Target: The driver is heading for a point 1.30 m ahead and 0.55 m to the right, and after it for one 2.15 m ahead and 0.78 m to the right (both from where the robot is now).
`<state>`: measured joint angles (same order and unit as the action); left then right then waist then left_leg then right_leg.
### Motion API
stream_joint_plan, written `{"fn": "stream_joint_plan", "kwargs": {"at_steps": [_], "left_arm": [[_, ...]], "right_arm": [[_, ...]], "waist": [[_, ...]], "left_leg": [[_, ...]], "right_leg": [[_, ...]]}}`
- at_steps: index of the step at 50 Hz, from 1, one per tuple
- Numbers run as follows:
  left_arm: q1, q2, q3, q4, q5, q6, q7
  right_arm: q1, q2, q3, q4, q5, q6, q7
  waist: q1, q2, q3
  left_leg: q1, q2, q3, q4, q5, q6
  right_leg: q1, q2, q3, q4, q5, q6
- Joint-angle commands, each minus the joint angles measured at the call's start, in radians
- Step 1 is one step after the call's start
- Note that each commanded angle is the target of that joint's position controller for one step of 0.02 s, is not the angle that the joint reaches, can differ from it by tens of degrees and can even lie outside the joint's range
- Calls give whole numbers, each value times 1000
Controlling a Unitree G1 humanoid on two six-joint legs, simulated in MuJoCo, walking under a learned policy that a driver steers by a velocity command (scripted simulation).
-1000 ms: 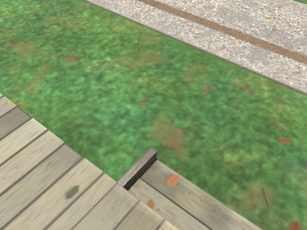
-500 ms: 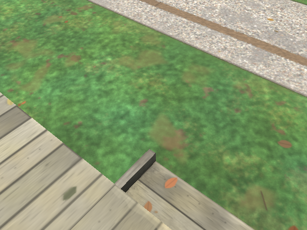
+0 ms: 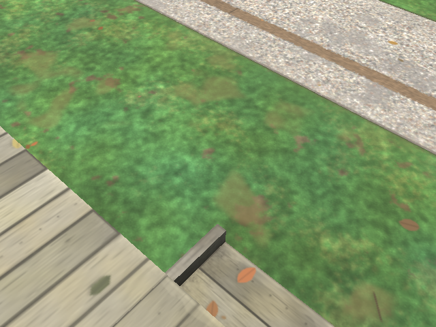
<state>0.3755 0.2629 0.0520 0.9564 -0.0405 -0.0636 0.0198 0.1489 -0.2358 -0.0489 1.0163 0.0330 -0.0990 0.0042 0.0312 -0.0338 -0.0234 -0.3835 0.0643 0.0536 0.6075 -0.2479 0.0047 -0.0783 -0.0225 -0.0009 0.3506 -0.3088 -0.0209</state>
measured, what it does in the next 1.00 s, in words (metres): goes down, turning right: left foot, then right foot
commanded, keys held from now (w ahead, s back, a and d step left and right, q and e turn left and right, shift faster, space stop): w+shift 0.10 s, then w+e+shift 0.90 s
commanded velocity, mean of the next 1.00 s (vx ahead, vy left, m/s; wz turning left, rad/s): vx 0.93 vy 0.00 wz -0.67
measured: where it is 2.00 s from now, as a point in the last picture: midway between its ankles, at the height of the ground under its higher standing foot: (354, 207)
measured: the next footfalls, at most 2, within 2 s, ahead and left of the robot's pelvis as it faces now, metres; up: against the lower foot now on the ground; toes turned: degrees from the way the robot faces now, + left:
left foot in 0.04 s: +0.08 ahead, +0.14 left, +0.00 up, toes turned +3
right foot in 0.46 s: +0.38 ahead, -0.08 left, +0.00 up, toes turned -16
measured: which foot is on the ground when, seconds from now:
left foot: up 0.00-0.02, down 0.04-0.48, up 0.50-0.78, down 0.80-1.00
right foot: down 0.00-0.04, up 0.06-0.44, down 0.46-0.96, up 0.98-1.00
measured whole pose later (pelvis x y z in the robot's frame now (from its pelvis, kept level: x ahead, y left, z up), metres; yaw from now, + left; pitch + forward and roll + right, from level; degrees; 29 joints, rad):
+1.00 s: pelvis +0.62 -0.02 -0.11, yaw -43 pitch +1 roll +1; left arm 0.37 0.27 0.08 0.70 -0.04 0.03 0.03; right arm 0.07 -0.20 -0.05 0.54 0.03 -0.22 0.08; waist 0.04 -0.02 0.00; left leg -0.16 0.02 -0.04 0.38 0.31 -0.02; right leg -0.31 0.10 0.31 1.40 -0.70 -0.08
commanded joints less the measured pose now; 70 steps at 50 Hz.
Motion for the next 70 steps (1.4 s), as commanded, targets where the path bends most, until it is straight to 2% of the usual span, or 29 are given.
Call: {"fn": "stream_joint_plan", "kwargs": {"at_steps": [1, 3, 4, 9, 20, 22, 23, 24, 25, 26, 28, 30, 35, 40, 43, 47, 49, 50, 51, 52, 54, 56, 58, 61, 64, 67, 68, 69, 70], "left_arm": [[-107, 121, 19, -93, 2, -16, -8], [-169, -67, -32, -183, 26, -42, -26], [-169, -32, -28, -215, -32, -62, -25], [-161, 36, -10, -238, -8, -25, -39], [-249, 58, 47, -310, 15, -14, -98], [-74, 108, 79, -282, 16, -8, -88], [243, 177, 112, -207, 20, 17, -73], [473, 252, 139, -153, 10, 31, -56], [335, 176, 96, -157, 17, 27, -53], [183, 87, 34, -240, 32, 2, -65], [76, 99, 39, -306, 49, -22, -79], [-180, 128, 33, -403, 44, -30, -61], [-228, 159, 38, -396, 27, 11, 14], [70, 74, 46, -326, -6, 36, 28], [160, 44, 28, -297, -45, 69, 33], [-152, 71, 31, -325, -37, 83, 16], [-298, 79, 33, -361, 31, 84, 14], [-291, -9, 12, -397, 38, 62, 8], [-230, -1, 11, -447, -17, 36, 0], [-283, 21, 10, -446, -46, 18, 8], [-433, 33, 31, -440, -26, -1, 5], [-407, -17, 11, -431, -11, -34, -29], [-234, -67, 22, -340, 48, -82, -63], [-403, 9, 19, -367, 25, -130, -103], [-385, -45, -2, -328, 55, -105, -122], [69, 74, 52, -159, 33, -58, -91], [282, 106, 66, -104, 43, -41, -68], [286, 149, 49, -97, 79, -42, -51], [303, 190, 66, -88, 60, -40, -52]], "right_arm": [[213, -78, -25, 33, 10, -9, -3], [476, -234, -54, 61, -21, -24, -2], [404, -179, -33, 34, -39, -44, 18], [171, -44, 23, -47, -54, -46, 29], [242, -138, -4, -125, -70, -47, -29], [187, -203, -23, -176, -52, -15, -52], [48, -249, -34, -229, -52, -12, -63], [-95, -220, -30, -274, -15, -42, -43], [-27, -40, 13, -330, 14, -82, -11], [32, -14, 33, -370, 4, -115, 1], [-8, -102, 23, -479, 34, -108, 1], [71, -98, 26, -473, -20, -39, -10], [192, -92, 20, -439, -58, -20, 12], [-320, -108, 2, -600, -18, -75, 32], [-417, -96, -11, -605, -16, -105, 50], [26, -114, -80, -487, 21, -140, 68], [491, -134, -117, -359, 6, -99, 68], [544, -150, -104, -322, -35, -79, 60], [443, -211, -101, -329, -71, -75, 50], [437, -176, -105, -297, -50, -73, 44], [528, 16, -39, -215, -24, -96, 47], [403, 48, -11, -203, 6, -111, 10], [277, -33, -34, -184, -25, -106, -17], [336, -77, -54, -164, -5, -106, -63], [440, -27, -31, -97, 3, -42, -64], [376, -84, -20, -74, -12, 10, -48], [271, -120, -27, -86, -17, 8, -40], [397, -14, -8, -130, -17, -23, -27], [557, -43, 6, -125, 38, -62, -12]], "waist": [[-151, -27, 61], [-214, 358, -49], [-176, 272, -41], [-43, 145, 85], [-22, 112, 126], [90, 200, 39], [280, 224, -52], [418, 33, -43], [232, -371, 55], [87, -386, 29], [-32, 8, 3], [-168, 165, 79], [-191, 79, -103], [135, -115, 29], [212, 86, 115], [-98, -29, 53], [-341, -12, -65], [-306, 124, -81], [-186, 341, -134], [-216, 382, -74], [-243, 165, 96], [-135, 50, 197], [-56, 119, 81], [-55, 0, 203], [-55, 18, 128], [182, 63, 5], [330, -43, -9], [194, -217, -132], [146, -290, -339]], "left_leg": [[375, -69, 74, -69, 27, 9], [649, 266, -575, -255, -375, 171], [616, 363, -886, -405, -639, 265], [302, 208, -312, -385, -210, 113], [264, 124, 197, -294, 630, 27], [225, 140, 226, -42, 1160, 45], [5, 187, 180, 331, 1454, 69], [-254, 66, 153, 892, 853, 36], [-555, -135, 61, 1313, -304, 10], [-553, -96, -138, 1301, -388, 73], [-569, -100, -211, 1046, -197, 81], [-417, -27, -218, 872, -138, 34], [235, -81, -41, 543, 307, -28], [-557, -17, -306, 125, 213, -61], [-250, -118, -166, -229, 398, -126], [416, -3, -199, -472, 582, -53], [869, 151, -212, -359, 613, 75], [963, 177, -153, -170, 842, 28], [1095, 277, -279, 26, 1041, 53], [953, 307, -420, -92, 765, 114], [705, 158, -306, -189, 417, 53], [346, 86, -243, -305, 177, 67], [72, 76, -177, -306, 337, 108], [133, 80, -150, -122, 110, 88], [-3, 46, -63, -3, -8, 92], [76, 42, -31, 564, 418, 61], [-119, -59, -15, 1062, 84, 15], [-444, -92, -154, 1339, -510, 40], [-613, -98, -330, 1426, -533, 32]], "right_leg": [[-374, -158, 123, -8, -156, -159], [-745, 34, 10, 780, -181, -69], [-919, 59, 152, 964, -141, -93], [-860, -80, 190, 898, 223, -79], [-451, 43, -116, 516, 561, -131], [-175, 117, -219, 623, 386, -144], [174, 129, -179, 736, 86, -186], [383, 87, -92, 593, 169, -255], [329, -7, 202, 332, 124, -358], [137, -47, 407, 270, 307, -370], [-68, -199, 844, -29, -70, -430], [-473, -163, 730, 79, -70, -384], [-797, 17, 344, 312, 113, -249], [34, 1, 605, 550, -49, -287], [-112, 111, 408, 521, -146, -183], [-363, 144, 306, 779, -92, -81], [-663, 171, 277, 1264, -336, -67], [-831, 151, 264, 1439, -421, -94], [-1092, 52, 215, 1413, -349, -87], [-1180, -18, 134, 1376, -246, -76], [-1158, -33, 133, 1216, -151, -118], [-895, -40, 140, 676, 194, -88], [-415, 22, 40, 654, 544, -32], [-601, -4, 99, 330, 911, -102], [-164, 58, 13, 190, 989, -71], [171, 10, -3, 43, 927, -107], [411, -84, 77, -26, 935, -193], [702, -192, 220, 345, 1091, -223], [885, -286, 521, 458, 1003, -386]]}}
